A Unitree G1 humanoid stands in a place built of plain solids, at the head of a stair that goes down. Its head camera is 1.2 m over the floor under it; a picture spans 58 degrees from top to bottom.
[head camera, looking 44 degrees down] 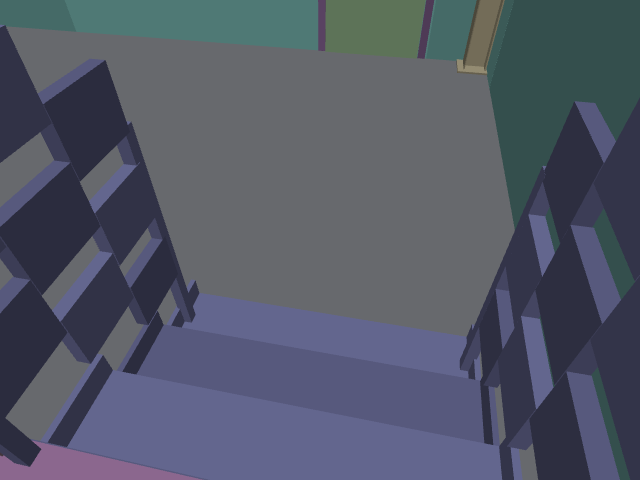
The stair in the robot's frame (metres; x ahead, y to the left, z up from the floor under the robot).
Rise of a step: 0.15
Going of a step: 0.30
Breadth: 1.32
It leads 11 degrees to the right of straight ahead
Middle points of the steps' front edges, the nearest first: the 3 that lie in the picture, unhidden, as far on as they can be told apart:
0.64 0.08 -0.15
0.93 0.03 -0.31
1.22 -0.03 -0.46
